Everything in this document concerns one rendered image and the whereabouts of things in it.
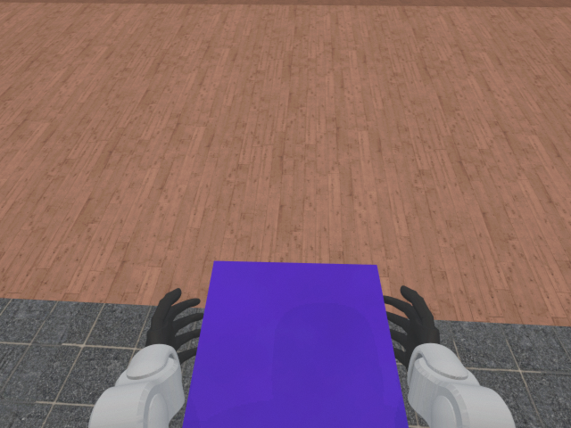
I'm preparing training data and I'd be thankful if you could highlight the robot left forearm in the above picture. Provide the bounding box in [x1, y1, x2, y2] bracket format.
[88, 344, 185, 428]

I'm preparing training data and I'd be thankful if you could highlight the robot right forearm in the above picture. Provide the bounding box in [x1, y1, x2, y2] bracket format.
[407, 343, 516, 428]

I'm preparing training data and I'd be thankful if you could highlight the carton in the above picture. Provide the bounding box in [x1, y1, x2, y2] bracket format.
[182, 261, 409, 428]

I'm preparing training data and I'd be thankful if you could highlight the robot right hand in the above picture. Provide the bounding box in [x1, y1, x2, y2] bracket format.
[383, 285, 441, 372]

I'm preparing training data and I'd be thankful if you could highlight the robot left hand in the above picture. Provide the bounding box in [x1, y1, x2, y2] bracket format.
[145, 288, 203, 365]

